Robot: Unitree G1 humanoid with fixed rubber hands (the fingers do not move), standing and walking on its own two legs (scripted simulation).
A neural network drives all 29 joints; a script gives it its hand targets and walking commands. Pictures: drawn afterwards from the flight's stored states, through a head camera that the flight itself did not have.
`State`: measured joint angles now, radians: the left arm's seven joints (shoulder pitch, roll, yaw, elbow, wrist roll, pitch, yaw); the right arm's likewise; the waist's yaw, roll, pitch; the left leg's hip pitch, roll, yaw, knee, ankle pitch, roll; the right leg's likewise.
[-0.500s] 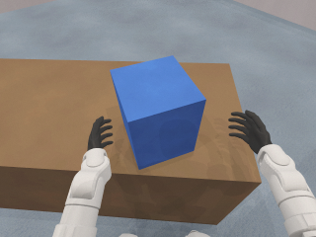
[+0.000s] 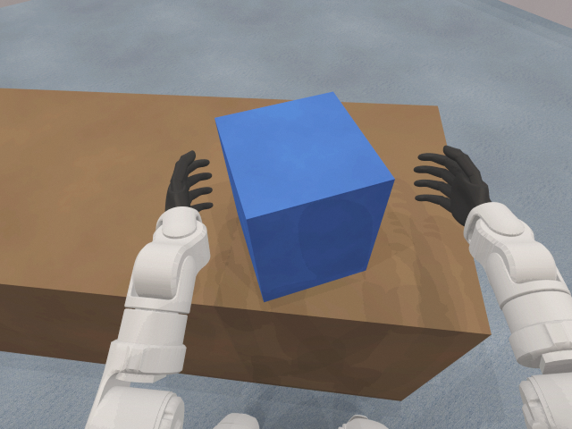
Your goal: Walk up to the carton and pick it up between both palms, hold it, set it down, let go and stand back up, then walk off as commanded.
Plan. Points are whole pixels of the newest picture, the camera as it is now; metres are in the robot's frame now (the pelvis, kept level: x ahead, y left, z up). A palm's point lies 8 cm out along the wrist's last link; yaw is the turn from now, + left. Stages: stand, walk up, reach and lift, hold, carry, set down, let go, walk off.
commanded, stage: reach and lift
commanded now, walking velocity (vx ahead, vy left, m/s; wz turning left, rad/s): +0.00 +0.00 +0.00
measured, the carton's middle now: (297, 201) +0.46 +0.06 +0.01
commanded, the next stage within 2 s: none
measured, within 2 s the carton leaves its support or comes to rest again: neither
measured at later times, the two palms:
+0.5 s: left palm (167, 170) +0.37 +0.22 +0.15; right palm (435, 150) +0.46 -0.13 +0.14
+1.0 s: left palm (164, 194) +0.38 +0.25 +0.10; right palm (425, 159) +0.48 -0.12 +0.11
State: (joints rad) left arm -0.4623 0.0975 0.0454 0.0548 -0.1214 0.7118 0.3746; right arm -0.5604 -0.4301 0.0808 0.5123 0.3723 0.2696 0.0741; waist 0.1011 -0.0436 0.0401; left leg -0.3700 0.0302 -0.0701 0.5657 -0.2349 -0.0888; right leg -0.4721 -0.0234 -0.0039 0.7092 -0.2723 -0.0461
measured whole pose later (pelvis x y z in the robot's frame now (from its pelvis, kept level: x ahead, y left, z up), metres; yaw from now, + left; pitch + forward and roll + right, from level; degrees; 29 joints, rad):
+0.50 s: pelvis +0.01 +0.02 +0.01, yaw +0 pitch +5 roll +1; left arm -0.62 0.10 0.07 0.08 -0.12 0.74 0.36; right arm -0.80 -0.43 0.08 0.65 0.38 0.31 0.07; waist 0.14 -0.01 0.04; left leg -0.41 0.04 -0.07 0.56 -0.24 -0.09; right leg -0.47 -0.01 0.00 0.63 -0.24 -0.03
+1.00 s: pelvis +0.02 +0.03 +0.01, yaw -1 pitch +7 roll +0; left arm -0.58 0.10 0.07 0.37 -0.12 0.48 0.34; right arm -0.86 -0.40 0.08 0.94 0.38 0.20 0.08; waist 0.16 0.01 -0.02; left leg -0.45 0.05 -0.07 0.56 -0.25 -0.09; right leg -0.50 -0.01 0.00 0.59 -0.22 -0.02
